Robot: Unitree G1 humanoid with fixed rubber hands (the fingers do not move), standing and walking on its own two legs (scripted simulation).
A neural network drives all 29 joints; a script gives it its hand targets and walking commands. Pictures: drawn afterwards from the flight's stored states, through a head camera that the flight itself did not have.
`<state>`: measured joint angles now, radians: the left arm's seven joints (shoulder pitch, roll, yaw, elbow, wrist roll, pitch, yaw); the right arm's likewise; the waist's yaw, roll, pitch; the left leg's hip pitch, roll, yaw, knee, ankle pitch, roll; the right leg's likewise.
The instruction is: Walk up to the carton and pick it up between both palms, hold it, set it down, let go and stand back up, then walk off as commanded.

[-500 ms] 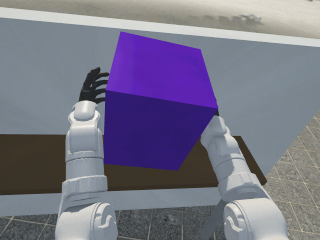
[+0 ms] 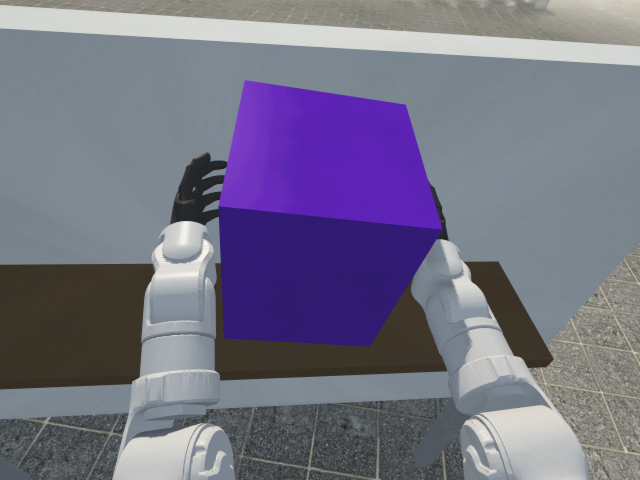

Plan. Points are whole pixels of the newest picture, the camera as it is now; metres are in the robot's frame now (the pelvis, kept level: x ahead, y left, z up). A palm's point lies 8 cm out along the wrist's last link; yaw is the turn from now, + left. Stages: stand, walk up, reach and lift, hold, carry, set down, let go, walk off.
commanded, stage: set down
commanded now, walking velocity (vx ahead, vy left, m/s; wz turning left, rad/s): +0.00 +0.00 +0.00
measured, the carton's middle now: (312, 224) +0.41 +0.02 +0.14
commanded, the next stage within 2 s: none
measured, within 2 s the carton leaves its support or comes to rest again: rests again in 1.36 s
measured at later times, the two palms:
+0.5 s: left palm (199, 237) +0.39 +0.16 +0.14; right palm (423, 242) +0.40 -0.12 +0.13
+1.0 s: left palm (208, 253) +0.40 +0.16 +0.09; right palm (414, 250) +0.43 -0.13 +0.09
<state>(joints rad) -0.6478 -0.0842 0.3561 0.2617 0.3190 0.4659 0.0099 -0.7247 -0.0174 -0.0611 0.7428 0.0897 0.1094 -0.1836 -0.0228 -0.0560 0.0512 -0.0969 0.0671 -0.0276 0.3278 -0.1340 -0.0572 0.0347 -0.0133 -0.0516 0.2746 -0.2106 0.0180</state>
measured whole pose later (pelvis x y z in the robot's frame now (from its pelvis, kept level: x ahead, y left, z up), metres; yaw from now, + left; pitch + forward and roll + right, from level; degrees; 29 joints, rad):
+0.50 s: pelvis -0.01 -0.01 +0.00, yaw +0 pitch +0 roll -1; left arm -0.74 -0.07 0.41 0.57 0.30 0.28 0.04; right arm -0.81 0.01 -0.27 0.97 -0.07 -0.02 -0.13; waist 0.03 -0.07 -0.01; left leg -0.21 0.08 -0.03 0.30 -0.10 -0.07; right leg -0.10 0.00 -0.05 0.30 -0.20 0.00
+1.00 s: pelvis +0.00 -0.01 +0.00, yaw -2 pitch +8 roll -1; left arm -0.78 -0.09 0.47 0.75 0.30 0.12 0.07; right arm -0.86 0.01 -0.45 1.06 -0.23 -0.11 -0.08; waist 0.09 -0.06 -0.06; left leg -0.34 0.10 0.00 0.28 -0.07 -0.08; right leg -0.25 0.01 -0.02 0.29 -0.18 0.00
